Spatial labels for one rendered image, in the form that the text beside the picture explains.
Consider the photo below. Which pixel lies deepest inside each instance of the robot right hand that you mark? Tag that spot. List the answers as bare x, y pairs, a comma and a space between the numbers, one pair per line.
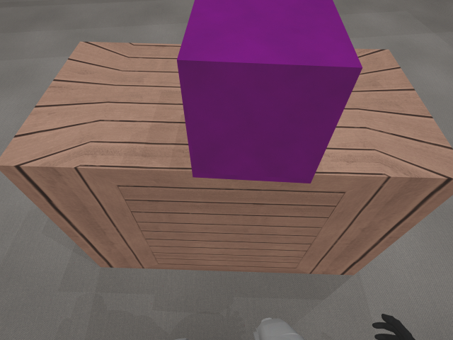
393, 325

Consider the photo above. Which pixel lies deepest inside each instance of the pedestal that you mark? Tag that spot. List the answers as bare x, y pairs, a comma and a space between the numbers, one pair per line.
104, 154

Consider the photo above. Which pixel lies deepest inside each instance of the carton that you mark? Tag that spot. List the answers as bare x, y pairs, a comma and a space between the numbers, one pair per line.
264, 84

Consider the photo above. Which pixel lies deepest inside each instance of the right robot thigh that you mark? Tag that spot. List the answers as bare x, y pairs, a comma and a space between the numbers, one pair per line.
276, 329

